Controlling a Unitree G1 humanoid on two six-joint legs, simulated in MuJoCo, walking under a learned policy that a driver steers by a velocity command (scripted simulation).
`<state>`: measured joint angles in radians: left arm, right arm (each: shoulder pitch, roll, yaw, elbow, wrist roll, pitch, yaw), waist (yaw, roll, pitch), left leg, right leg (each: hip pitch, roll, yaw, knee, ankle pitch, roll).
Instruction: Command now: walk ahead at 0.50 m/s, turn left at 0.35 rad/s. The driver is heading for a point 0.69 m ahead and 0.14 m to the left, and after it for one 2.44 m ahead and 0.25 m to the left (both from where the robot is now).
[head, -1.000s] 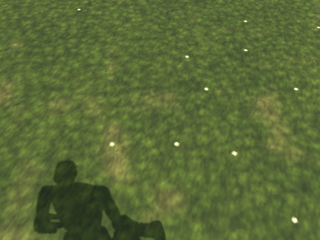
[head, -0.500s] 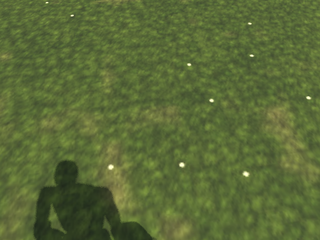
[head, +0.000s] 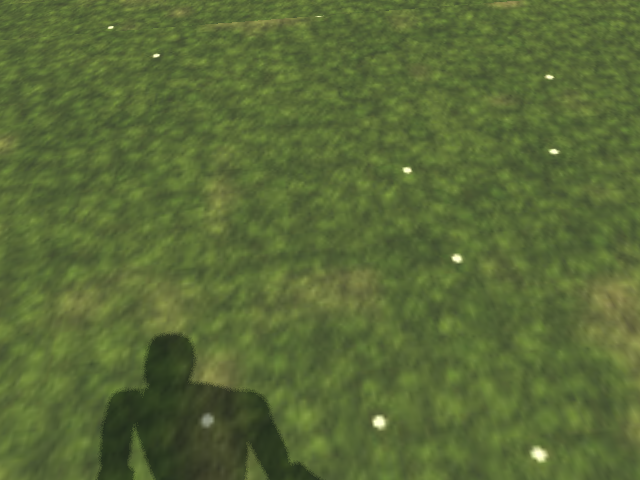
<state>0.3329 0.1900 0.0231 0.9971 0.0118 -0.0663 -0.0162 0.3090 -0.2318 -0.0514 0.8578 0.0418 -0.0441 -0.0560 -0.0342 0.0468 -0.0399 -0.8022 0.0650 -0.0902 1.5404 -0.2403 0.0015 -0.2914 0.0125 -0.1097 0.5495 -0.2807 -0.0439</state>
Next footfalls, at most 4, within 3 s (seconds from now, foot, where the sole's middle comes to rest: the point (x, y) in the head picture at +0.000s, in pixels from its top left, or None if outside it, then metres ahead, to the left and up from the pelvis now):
0.32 left None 0.33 0.19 -0.77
0.86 right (293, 419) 0.69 0.09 -0.77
1.32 left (205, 331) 0.94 0.31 -0.77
1.78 right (319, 268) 1.13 0.02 -0.77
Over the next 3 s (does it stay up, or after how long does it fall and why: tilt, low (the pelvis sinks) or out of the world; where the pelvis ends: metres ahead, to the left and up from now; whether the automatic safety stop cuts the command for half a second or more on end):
stays up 1.65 0.23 0.00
